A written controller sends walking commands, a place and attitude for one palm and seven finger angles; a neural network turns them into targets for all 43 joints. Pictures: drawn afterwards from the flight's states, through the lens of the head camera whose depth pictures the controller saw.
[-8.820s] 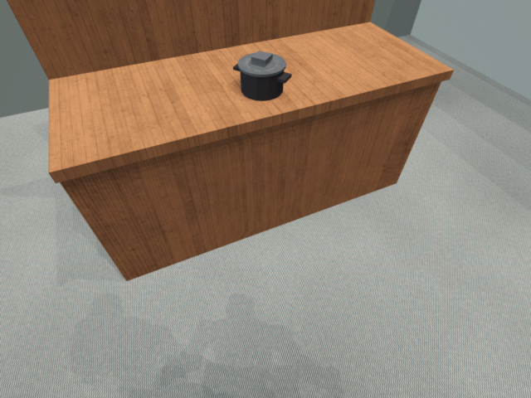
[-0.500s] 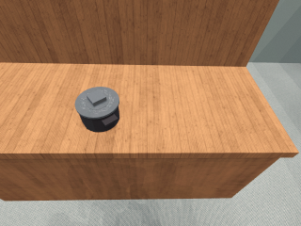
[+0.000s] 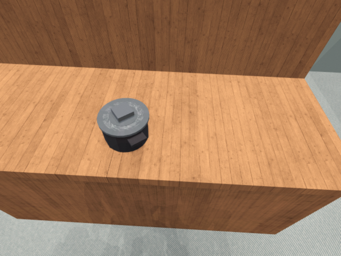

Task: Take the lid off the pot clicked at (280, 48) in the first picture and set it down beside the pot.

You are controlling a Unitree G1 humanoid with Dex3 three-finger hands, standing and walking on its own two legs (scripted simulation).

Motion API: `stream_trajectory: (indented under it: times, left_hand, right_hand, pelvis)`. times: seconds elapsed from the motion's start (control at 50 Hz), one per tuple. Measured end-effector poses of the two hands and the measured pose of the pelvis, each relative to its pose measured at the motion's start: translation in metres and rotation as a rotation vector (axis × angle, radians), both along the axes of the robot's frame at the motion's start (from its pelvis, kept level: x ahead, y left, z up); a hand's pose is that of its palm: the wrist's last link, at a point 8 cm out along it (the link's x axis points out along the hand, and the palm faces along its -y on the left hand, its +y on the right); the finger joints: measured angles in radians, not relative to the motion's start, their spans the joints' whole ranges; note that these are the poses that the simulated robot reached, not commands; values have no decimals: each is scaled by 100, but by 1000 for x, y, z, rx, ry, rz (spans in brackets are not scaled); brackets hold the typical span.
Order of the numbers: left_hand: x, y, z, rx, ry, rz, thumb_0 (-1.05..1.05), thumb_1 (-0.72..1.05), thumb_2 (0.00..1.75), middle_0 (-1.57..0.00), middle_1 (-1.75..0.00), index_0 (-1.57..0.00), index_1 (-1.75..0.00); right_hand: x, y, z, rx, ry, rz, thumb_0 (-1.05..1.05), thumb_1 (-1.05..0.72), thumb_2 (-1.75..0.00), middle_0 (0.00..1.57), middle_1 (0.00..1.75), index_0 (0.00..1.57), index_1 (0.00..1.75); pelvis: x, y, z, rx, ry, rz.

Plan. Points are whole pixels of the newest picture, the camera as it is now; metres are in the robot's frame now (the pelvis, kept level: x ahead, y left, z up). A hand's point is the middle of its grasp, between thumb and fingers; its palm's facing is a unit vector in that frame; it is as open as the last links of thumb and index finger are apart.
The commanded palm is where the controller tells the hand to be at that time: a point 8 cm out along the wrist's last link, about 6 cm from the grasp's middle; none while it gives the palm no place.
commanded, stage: come to a stop and stand still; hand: left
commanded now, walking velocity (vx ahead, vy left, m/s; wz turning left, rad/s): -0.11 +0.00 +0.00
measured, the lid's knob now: (122, 111) +0.50 +0.19 +0.02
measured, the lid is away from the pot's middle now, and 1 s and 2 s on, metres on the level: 0.00 0.00 0.00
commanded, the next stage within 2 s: look again from close up in 0.86 s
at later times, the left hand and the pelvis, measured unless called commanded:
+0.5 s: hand out of the picture +0.03 +0.19 -0.16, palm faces +0.00 -0.98 -0.21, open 7.4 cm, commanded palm none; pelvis +0.01 +0.01 +0.01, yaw -1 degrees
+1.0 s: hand out of the picture +0.01 +0.17 -0.16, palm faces -0.03 -0.98 -0.21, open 7.4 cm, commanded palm none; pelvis -0.01 +0.00 +0.01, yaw -1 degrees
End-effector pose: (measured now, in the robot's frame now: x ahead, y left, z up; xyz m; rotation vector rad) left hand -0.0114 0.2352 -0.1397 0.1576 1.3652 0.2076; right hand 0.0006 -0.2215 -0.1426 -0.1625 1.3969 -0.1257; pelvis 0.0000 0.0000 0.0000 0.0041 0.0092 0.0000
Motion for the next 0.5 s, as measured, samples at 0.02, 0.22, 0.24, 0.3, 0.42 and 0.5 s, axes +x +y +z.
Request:
stream_trajectory:
  times: [0.02,0.22,0.24,0.3,0.42,0.5]
  left_hand:
    - [2,0,1,-2,-2,2,1,91,90,-19,-30,-20,-30]
    - [28,4,-6,-36,13,-9,1,91,90,-20,-30,-20,-30]
    - [31,2,-4,-39,5,-11,1,91,90,-19,-30,-20,-30]
    - [37,1,1,-37,-6,-25,1,92,90,-20,-30,-20,-30]
    - [41,0,6,-34,-18,-47,1,92,90,-20,-30,-20,-30]
    - [39,-1,7,-18,-27,-62,1,91,90,-20,-30,-20,-30]
  right_hand:
    - [6,0,1,-6,-1,2,0,-92,-90,20,30,20,30]
    - [54,9,12,-39,-92,15,0,-93,-90,20,30,20,30]
    - [56,9,13,-39,-95,12,0,-93,-90,20,30,20,30]
    - [62,8,17,-36,-108,1,0,-93,-90,20,30,20,30]
    - [58,4,21,-32,-115,-10,0,-93,-90,20,30,20,30]
    - [49,-1,18,-28,-109,-8,0,-93,-90,20,30,20,30]
  pelvis:
    - [2,2,1,0,0,5]
    - [16,15,4,20,-12,-9]
    - [17,15,6,15,-12,-8]
    - [19,14,10,6,-6,-11]
    - [17,9,14,3,-2,-14]
    - [11,9,12,-11,7,-15]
